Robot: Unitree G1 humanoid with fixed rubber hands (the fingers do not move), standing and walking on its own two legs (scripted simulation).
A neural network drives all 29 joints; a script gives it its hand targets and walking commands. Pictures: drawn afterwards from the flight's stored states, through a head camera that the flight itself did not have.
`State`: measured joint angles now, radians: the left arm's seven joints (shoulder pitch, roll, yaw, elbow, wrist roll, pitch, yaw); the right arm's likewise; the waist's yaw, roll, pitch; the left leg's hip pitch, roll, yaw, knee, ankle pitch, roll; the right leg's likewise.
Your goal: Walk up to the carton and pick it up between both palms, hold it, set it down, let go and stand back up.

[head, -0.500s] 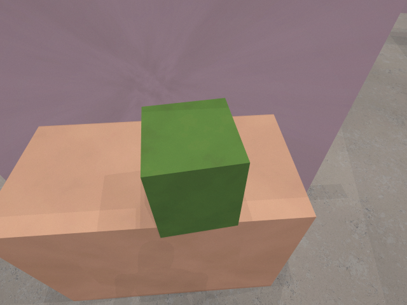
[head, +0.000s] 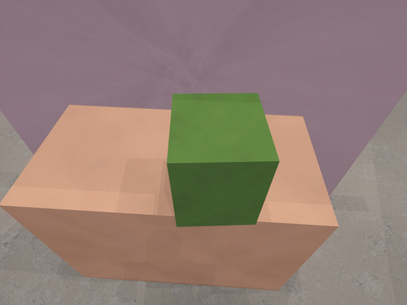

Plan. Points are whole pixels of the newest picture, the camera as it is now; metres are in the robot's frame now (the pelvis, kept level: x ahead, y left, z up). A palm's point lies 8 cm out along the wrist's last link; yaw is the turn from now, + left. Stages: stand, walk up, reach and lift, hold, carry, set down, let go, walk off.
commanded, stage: walk up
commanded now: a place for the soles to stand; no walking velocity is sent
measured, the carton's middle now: (216, 162) +0.45 -0.01 +0.01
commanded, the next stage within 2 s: reach and lift in 0.64 s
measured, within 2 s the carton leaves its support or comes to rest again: neither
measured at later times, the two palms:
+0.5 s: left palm out of the picture +0.05 +0.26 -0.12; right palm out of the picture +0.09 -0.26 -0.11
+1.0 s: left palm out of the picture +0.15 +0.24 -0.09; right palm out of the picture +0.13 -0.27 -0.07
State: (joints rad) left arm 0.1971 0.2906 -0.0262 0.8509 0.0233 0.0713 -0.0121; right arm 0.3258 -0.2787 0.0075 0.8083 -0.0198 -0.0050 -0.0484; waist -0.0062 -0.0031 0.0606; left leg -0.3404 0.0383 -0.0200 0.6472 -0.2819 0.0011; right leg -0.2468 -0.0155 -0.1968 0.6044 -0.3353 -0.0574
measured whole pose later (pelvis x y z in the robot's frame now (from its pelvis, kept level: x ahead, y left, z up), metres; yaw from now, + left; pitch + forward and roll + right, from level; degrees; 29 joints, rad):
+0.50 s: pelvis -0.01 -0.01 +0.00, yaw +5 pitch -1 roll -1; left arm 0.21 0.28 -0.03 0.83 0.03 0.07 -0.02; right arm 0.29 -0.26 0.02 0.78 -0.02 -0.01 -0.05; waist 0.01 -0.01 0.05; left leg -0.35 0.01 -0.04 0.65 -0.28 0.00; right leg -0.26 -0.01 -0.19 0.61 -0.34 -0.05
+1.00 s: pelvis -0.01 -0.01 +0.00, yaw -1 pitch -5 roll +1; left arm 0.10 0.22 0.09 0.53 0.08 0.40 0.03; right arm 0.11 -0.26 -0.05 0.83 -0.02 -0.11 0.09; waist -0.01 -0.07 0.09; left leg -0.23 0.04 0.08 0.56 -0.25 -0.01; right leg -0.20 0.00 -0.09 0.59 -0.31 -0.06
